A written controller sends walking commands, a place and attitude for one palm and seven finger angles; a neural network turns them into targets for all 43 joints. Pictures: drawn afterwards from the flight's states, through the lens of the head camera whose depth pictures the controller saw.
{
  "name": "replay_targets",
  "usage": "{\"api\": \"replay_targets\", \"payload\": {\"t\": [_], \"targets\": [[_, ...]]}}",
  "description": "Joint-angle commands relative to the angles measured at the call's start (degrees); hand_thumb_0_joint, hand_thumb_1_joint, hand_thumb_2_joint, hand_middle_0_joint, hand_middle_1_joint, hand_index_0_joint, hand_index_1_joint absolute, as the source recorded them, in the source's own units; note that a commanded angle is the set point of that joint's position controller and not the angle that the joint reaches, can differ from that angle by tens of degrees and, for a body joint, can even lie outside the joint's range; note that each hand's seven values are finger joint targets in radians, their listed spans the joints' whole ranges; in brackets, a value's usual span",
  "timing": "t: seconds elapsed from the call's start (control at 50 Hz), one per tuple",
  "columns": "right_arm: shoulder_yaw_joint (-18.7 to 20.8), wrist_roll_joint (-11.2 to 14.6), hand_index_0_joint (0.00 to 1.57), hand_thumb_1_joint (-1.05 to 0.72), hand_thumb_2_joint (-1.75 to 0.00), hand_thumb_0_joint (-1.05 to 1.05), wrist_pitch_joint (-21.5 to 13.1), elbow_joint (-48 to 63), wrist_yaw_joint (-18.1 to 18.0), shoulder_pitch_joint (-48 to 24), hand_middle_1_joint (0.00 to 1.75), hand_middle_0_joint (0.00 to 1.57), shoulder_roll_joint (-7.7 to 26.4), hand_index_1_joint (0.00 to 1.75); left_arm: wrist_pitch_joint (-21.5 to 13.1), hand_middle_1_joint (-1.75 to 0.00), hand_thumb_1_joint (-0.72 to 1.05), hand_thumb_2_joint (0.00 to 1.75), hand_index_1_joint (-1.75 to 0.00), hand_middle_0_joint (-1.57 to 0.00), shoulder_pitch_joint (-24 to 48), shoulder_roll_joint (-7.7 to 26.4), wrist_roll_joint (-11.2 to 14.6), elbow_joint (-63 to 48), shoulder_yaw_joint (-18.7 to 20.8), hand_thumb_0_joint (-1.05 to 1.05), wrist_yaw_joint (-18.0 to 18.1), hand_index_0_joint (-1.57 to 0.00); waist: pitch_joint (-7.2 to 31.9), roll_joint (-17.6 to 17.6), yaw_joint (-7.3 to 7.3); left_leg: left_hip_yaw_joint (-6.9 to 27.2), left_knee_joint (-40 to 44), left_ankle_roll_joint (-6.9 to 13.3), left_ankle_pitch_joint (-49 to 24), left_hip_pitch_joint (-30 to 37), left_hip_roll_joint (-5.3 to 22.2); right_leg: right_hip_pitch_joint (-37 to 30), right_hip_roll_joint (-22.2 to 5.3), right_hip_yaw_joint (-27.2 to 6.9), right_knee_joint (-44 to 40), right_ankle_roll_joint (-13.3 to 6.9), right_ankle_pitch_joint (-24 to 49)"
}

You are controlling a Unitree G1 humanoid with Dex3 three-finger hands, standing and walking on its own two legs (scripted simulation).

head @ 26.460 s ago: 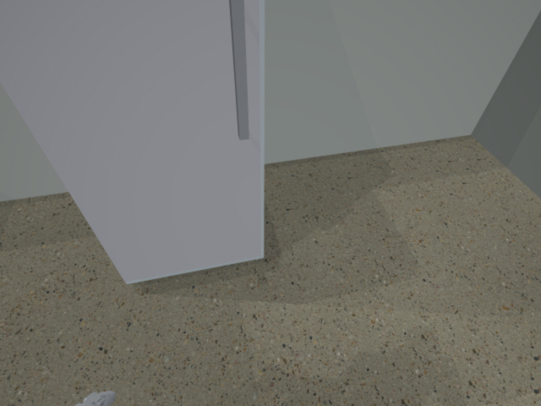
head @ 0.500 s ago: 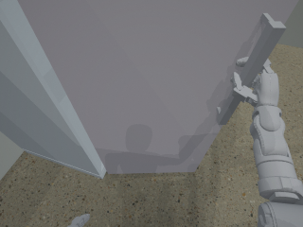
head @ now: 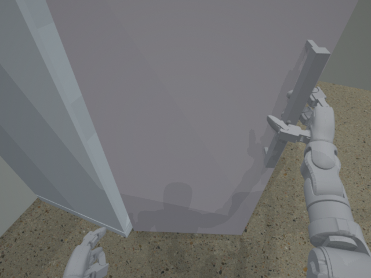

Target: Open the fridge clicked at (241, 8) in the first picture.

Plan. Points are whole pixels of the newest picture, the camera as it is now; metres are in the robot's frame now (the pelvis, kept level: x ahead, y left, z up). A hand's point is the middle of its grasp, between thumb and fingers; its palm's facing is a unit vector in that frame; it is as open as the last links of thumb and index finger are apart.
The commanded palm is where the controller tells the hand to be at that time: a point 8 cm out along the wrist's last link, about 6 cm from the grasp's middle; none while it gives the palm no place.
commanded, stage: loosen the grip on the handle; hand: right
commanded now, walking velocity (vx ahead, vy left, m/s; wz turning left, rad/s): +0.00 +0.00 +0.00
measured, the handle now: (286, 114) +0.46 -0.18 +0.14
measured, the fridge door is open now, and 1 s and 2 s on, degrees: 71 70 70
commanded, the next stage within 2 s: slip the hand off the handle in 0.34 s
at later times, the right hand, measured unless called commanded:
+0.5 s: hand (286, 127) +0.42 -0.18 +0.14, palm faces +0.21 +0.96 -0.16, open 14.6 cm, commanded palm +0.38 -0.24 +0.14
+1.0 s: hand (321, 135) +0.41 -0.25 +0.14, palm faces +0.24 +0.96 -0.16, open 14.7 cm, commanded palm +0.37 -0.30 +0.14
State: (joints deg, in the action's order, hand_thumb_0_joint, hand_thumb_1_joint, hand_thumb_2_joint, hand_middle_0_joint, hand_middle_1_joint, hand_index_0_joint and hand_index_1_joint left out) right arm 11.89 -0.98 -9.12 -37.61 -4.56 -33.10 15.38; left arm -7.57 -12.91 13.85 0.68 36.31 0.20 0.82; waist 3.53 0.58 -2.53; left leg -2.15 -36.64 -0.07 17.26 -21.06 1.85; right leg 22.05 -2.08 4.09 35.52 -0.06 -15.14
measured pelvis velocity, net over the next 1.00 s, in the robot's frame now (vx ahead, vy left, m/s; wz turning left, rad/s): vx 0.03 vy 0.00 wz -0.01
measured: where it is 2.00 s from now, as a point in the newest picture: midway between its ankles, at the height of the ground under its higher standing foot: outside the picture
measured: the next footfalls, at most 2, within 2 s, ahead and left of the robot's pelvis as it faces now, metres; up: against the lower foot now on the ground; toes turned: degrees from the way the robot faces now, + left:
none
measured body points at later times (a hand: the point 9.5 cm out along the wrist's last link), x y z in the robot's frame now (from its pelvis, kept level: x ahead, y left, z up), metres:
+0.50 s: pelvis +0.01 +0.00 +0.00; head +0.02 -0.01 +0.45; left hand +0.10 +0.25 -0.11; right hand +0.40 -0.23 +0.15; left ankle +0.02 +0.12 -0.72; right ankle +0.04 -0.12 -0.72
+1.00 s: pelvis +0.03 +0.00 +0.00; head +0.05 +0.00 +0.45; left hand +0.16 +0.26 -0.10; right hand +0.39 -0.30 +0.15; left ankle +0.02 +0.12 -0.72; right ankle +0.04 -0.12 -0.72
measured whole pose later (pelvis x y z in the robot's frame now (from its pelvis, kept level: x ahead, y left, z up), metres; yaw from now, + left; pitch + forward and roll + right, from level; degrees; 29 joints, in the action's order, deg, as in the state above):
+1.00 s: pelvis +0.03 +0.00 +0.00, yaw -1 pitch +6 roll +1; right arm 18.9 5.3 -14.8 -33.3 6.3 -24.7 22.8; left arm -3.8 -15.5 14.5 1.6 37.4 -0.6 3.4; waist 3.7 -0.3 -0.7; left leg -3.4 -37.6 0.1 19.8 -23.4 1.1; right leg 25.9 -2.9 2.6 38.8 0.3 -18.5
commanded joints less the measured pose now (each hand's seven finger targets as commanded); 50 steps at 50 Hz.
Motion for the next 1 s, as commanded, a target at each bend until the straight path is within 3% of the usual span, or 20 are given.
{"api": "replay_targets", "payload": {"t": [0.0,0.02,0.1,0.12,0.14,0.16,0.24,0.28,0.32,0.4,0.42,0.44,0.52,0.56,0.6,0.7,0.74,0.86,0.92,0.98], "targets": [[-0.62,-1.18,0.41,0.55,-0.2,0.0,-7.1,11.93,-2.67,-23.54,1.35,0.41,8.6,1.35,-1.92,-0.3,0.9,0.9,-0.3,-0.2,2.03,8.13,0.09,-6.92,2.16,0.0,0.53,-0.2,9.63,3.83,0.2,-0.51,5.98,1.16,1.57,-4.62,-2.28,-5.17,0.7,-3.54,-5.91,-1.31,-3.56],[1.09,-0.42,0.4,0.55,-0.2,0.0,-7.48,11.43,-2.47,-23.22,1.33,0.4,10.21,1.33,-1.81,-0.3,0.9,0.9,-0.3,-0.2,1.69,8.49,0.24,-6.66,2.1,0.0,0.71,-0.2,10.33,3.51,0.58,-0.2,5.98,1.27,1.71,-3.84,-2.26,-5.17,0.66,-3.75,-5.85,-1.3,-4.07],[-0.85,0.55,0.34,0.55,-0.2,0.0,-7.19,12.11,-1.32,-26.19,1.27,0.34,9.31,1.27,-2.19,-0.3,0.9,0.9,-0.3,-0.2,1.03,8.07,0.57,-5.84,1.63,0.0,1.46,-0.2,13.06,-1.5,0.51,0.26,5.68,1.41,1.47,-3.69,-2.37,-6.29,1.04,-3.56,-5.55,-1.04,-4.74],[0.09,0.33,0.33,0.55,-0.2,0.0,-7.02,12.29,-1.7,-26.66,1.25,0.33,10.68,1.25,-2.07,-0.3,0.9,0.9,-0.3,-0.2,0.77,8.35,0.48,-5.56,1.52,0.0,1.58,-0.2,12.89,-1.69,0.37,0.17,5.56,1.39,1.9,-3.94,-2.39,-6.01,0.83,-4.18,-5.75,-1.05,-5.62],[4.44,-0.45,0.32,0.55,-0.2,0.0,-7.17,12.03,-2.12,-27.71,1.23,0.32,16.88,1.23,-1.83,-0.3,0.9,0.9,-0.3,-0.2,-0.01,8.81,0.28,-5.05,1.6,0.0,1.98,-0.2,13.61,-1.76,0.6,0.4,5.41,1.32,1.54,-3.28,-2.36,-5.43,0.82,-4.25,-5.64,-1.17,-5.07],[1.53,-0.44,0.3,0.55,-0.2,0.0,-7.29,13.53,-2.15,-28.6,1.22,0.3,13.8,1.22,-1.75,-0.3,0.9,0.9,-0.3,-0.2,0.35,8.16,0.2,-5.56,1.31,0.0,2.09,-0.2,14.23,-1.9,0.22,0.4,5.38,1.18,1.41,-3.17,-2.39,-5.64,0.96,-3.82,-5.42,-1.3,-4.3],[0.82,1.05,0.25,0.55,-0.2,0.0,-9.48,19.34,-2.38,-26.43,1.15,0.25,10.84,1.15,-2.44,-0.3,0.9,0.9,-0.3,-0.2,-1.05,7.98,-0.27,-4.7,2.23,0.0,2.02,-0.2,20.88,-5.09,1.0,-0.32,3.86,1.62,-4.07,-2.12,-2.92,-11.18,0.32,-4.26,-3.74,-0.77,4.83],[-0.6,1.86,0.25,0.55,-0.2,0.0,-9.41,20.18,-2.52,-25.01,1.15,0.25,8.63,1.15,-2.58,-0.3,0.9,0.9,-0.3,-0.2,-1.67,7.95,-0.35,-4.03,2.38,0.0,1.85,-0.2,20.03,-5.35,0.74,-0.69,3.65,1.54,-6.06,-2.74,-3.04,-11.99,0.17,-4.47,-3.16,-0.53,7.75],[0.58,2.01,0.25,0.55,-0.2,0.0,-8.98,19.33,-2.76,-21.45,1.15,0.25,9.66,1.15,-2.32,-0.3,0.9,0.9,-0.3,-0.2,-2.06,8.35,-0.39,-3.82,2.57,0.0,1.83,-0.2,17.97,-1.31,0.97,-0.68,4.06,1.34,-7.26,-1.25,-3.16,-9.7,0.11,-4.21,-3.02,-0.91,8.93],[-0.69,0.77,0.25,0.55,-0.2,0.0,-7.35,17.85,-3.22,-21.32,1.15,0.25,9.46,1.15,-1.52,-0.3,0.9,0.9,-0.3,-0.2,-1.62,8.34,0.11,-4.0,2.41,0.0,1.91,-0.2,13.33,-0.86,0.43,-0.27,4.94,1.12,-5.39,-2.16,-2.75,-6.64,0.63,-3.58,-3.83,-1.18,4.9],[3.94,0.05,0.25,0.55,-0.2,0.0,-7.01,12.34,-3.65,-19.32,1.15,0.25,14.56,1.15,-0.92,-0.3,0.9,0.9,-0.3,-0.2,-2.58,8.96,-0.08,-3.03,2.47,0.0,2.25,-0.2,10.13,1.94,0.36,-0.12,5.4,1.06,-4.51,-2.43,-2.62,-4.01,0.7,-3.62,-3.61,-1.42,3.51],[3.07,0.16,0.25,0.55,-0.2,0.0,-7.15,13.25,-3.14,-18.48,1.15,0.25,13.61,1.15,-0.53,-0.3,0.9,0.9,-0.3,-0.2,-2.36,8.75,-0.04,-3.87,2.14,0.0,2.14,-0.2,11.2,1.81,0.9,0.14,5.44,0.95,-5.34,-1.26,-2.34,-3.55,1.13,-3.08,-3.68,-1.53,3.98],[8.39,1.23,0.25,0.55,-0.2,0.0,-7.58,15.29,-1.53,-15.33,1.15,0.25,19.42,1.15,0.85,-0.3,0.9,0.9,-0.3,-0.2,-1.59,8.52,0.06,-4.92,2.2,0.0,2.75,-0.2,15.27,0.09,2.91,1.22,5.43,1.16,-8.91,3.71,-2.06,-3.88,1.71,-1.86,-3.24,-1.72,6.48],[7.75,2.52,0.25,0.55,-0.2,0.0,-7.84,16.51,0.16,-13.86,1.15,0.25,18.13,1.15,1.05,-0.3,0.9,0.9,-0.3,-0.2,-1.32,8.08,0.42,-5.71,2.06,0.0,2.72,-0.2,15.95,-1.11,3.31,1.47,5.37,1.14,-11.74,4.77,-2.04,-4.4,1.9,-1.3,-2.94,-1.65,8.18],[7.99,3.07,0.25,0.55,-0.2,0.0,-8.63,17.34,1.84,-15.23,1.15,0.25,19.02,1.15,1.2,-0.3,0.9,0.9,-0.3,-0.2,-1.37,8.28,0.5,-5.53,2.15,0.0,2.91,-0.2,15.55,-1.25,2.37,1.46,5.38,1.04,-12.84,4.28,-2.24,-4.91,1.84,-1.21,-2.61,-1.76,8.93],[4.88,4.45,0.25,0.55,-0.2,0.0,-10.4,19.39,6.14,-16.21,1.15,0.25,16.65,1.15,1.1,-0.3,0.9,0.9,-0.3,-0.2,-1.85,8.49,0.82,-5.24,2.41,0.0,3.03,-0.2,15.83,-4.2,0.58,1.16,4.88,1.02,-14.44,1.66,-2.66,-7.35,1.83,-1.8,-1.27,-1.87,10.63],[5.84,5.66,0.25,0.55,-0.2,0.0,-10.02,17.01,7.65,-15.96,1.15,0.25,17.51,1.15,1.17,-0.3,0.9,0.9,-0.3,-0.2,-2.36,8.98,1.11,-4.61,2.57,0.0,3.21,-0.2,14.11,-1.57,-0.15,1.17,5.37,0.75,-14.05,0.51,-2.72,-6.62,1.74,-2.23,-0.94,-2.12,9.66],[6.84,6.98,0.25,0.55,-0.2,0.0,-9.04,17.45,10.45,-14.89,1.15,0.25,18.55,1.15,1.38,-0.3,0.9,0.9,-0.3,-0.2,-2.42,8.92,1.38,-4.99,2.4,0.0,3.49,-0.2,15.69,-4.38,0.79,0.85,4.28,1.01,-15.71,0.6,-2.61,-7.31,2.03,-2.84,-0.38,-1.87,11.82],[12.05,7.12,0.25,0.55,-0.2,0.0,-9.57,17.45,10.34,-13.76,1.15,0.25,24.01,1.15,1.76,-0.3,0.9,0.9,-0.3,-0.2,-3.09,9.43,0.95,-5.0,2.38,0.0,3.7,-0.2,16.63,-2.63,1.74,0.78,3.49,0.99,-16.98,2.28,-2.75,-6.0,1.9,-3.13,-0.15,-1.98,13.16],[13.65,7.23,0.25,0.55,-0.2,0.0,-9.81,16.84,10.89,-11.53,1.15,0.25,24.95,1.15,1.96,-0.3,0.9,0.9,-0.3,-0.2,-2.94,9.12,1.0,-5.63,2.25,0.0,3.51,-0.2,17.25,-2.54,2.39,0.68,2.75,0.99,-18.38,2.86,-2.78,-5.51,1.86,-2.98,-0.07,-1.82,14.45]]}}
